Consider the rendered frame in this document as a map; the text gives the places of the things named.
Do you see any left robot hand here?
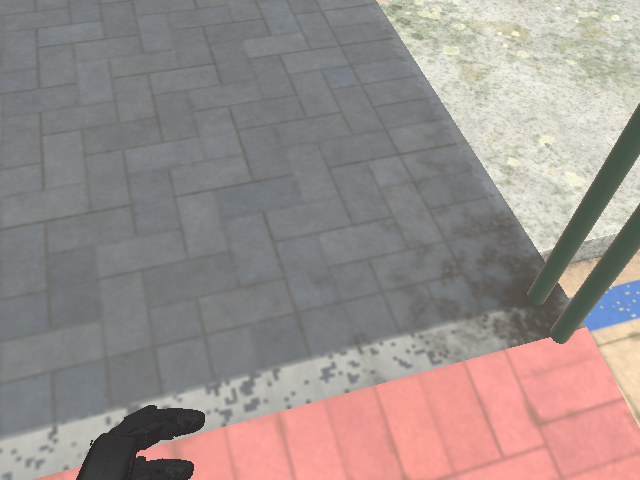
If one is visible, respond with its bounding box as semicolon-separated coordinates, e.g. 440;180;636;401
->
76;405;205;480

